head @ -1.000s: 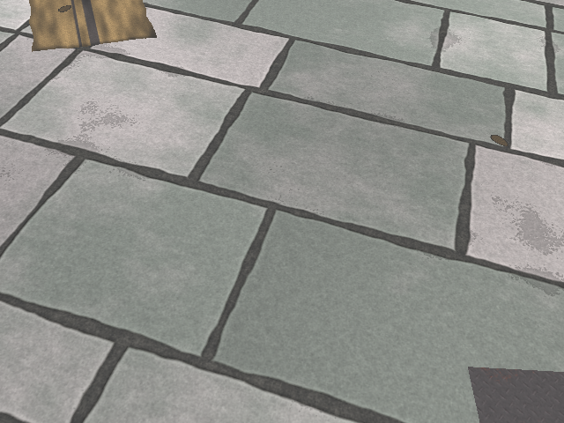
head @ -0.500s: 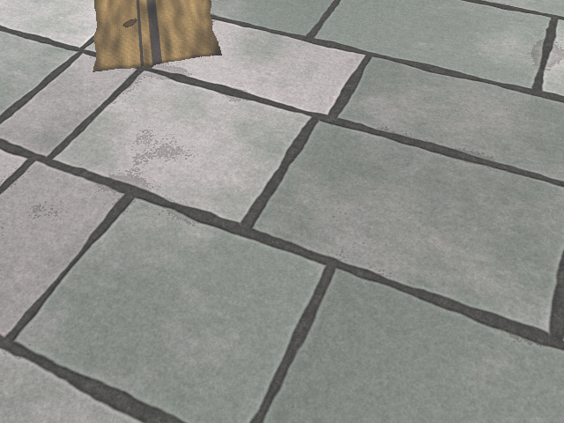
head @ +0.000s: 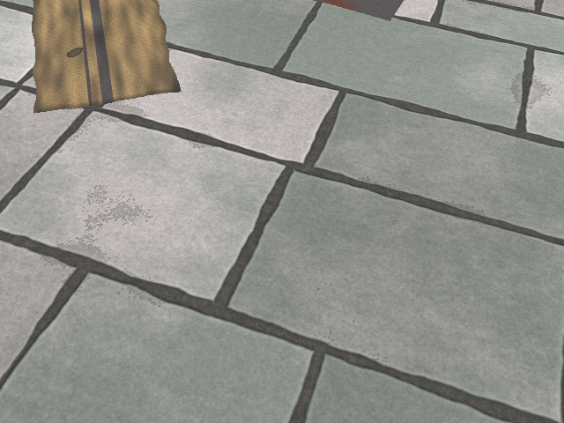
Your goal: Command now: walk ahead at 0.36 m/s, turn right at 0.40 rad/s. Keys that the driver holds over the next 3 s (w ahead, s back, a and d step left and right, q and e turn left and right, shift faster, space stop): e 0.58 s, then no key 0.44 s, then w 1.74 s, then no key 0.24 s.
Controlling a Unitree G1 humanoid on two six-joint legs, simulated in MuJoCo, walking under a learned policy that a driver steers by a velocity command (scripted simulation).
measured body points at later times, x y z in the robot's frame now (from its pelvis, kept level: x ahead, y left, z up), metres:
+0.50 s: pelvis +0.13 -0.03 -0.01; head +0.17 -0.06 +0.44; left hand +0.31 +0.21 -0.13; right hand +0.18 -0.31 -0.15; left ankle +0.15 +0.12 -0.66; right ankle +0.20 -0.10 -0.74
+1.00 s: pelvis +0.17 +0.01 +0.00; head +0.19 +0.02 +0.45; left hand +0.37 +0.20 -0.14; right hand +0.14 -0.26 -0.11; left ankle +0.19 +0.10 -0.74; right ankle +0.13 -0.09 -0.71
